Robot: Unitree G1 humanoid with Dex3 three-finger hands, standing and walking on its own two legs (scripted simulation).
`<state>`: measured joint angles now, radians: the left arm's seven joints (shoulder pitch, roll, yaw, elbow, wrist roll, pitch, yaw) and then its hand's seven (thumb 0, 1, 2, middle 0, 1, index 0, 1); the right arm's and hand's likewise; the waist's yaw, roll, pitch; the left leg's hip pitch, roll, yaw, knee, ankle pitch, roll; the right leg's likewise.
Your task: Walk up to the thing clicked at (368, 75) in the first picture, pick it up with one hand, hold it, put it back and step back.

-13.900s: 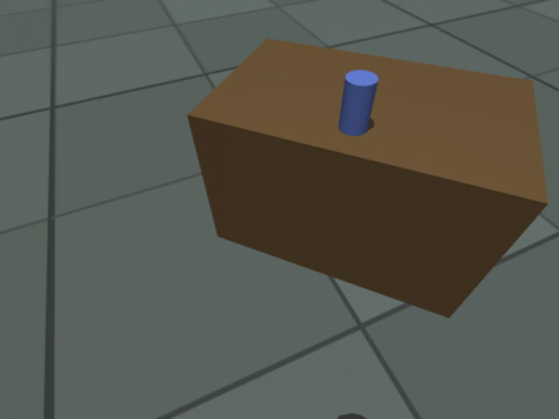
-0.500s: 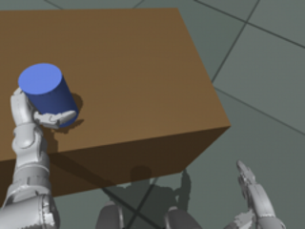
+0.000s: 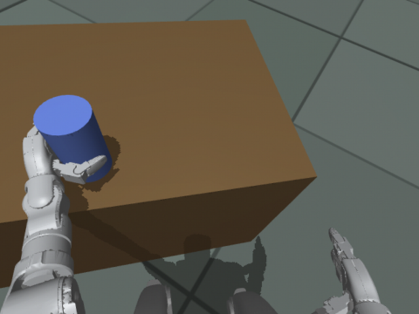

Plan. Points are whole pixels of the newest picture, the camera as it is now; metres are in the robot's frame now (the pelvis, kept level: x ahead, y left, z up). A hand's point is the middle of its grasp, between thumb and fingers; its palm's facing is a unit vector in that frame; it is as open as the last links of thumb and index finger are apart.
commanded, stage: settle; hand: left
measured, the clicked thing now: (79, 142) +0.44 +0.23 +0.04
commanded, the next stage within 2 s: lift in 0.56 s
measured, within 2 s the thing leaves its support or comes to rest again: neither
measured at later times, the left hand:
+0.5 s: hand (75, 127) +0.45 +0.23 +0.07, palm faces +0.22 -0.97 -0.01, open 11.6 cm
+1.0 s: hand (70, 116) +0.44 +0.22 +0.11, palm faces +0.23 -0.97 -0.01, open 11.6 cm
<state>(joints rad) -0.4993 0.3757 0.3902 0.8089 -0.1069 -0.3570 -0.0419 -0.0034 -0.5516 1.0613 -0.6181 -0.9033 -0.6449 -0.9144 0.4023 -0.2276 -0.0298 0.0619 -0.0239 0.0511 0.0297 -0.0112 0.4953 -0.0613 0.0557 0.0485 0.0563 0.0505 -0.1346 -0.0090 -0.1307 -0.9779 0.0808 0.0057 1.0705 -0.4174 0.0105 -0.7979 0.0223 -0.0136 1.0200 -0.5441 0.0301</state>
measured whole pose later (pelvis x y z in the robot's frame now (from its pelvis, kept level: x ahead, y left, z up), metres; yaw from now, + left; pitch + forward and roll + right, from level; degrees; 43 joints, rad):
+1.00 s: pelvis +0.02 +0.00 +0.03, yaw +0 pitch +13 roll -2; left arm -0.48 0.33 0.31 0.68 -0.14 -0.20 -0.01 0.00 -0.56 1.07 -0.62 -0.91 -0.64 -0.92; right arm 0.34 -0.23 -0.09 0.26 0.02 0.04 -0.01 -0.01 0.53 -0.05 0.05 0.05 0.05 0.05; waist -0.08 0.01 -0.13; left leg -0.74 0.07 0.04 0.88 -0.37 0.01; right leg -0.58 0.01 0.01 0.83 -0.48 0.03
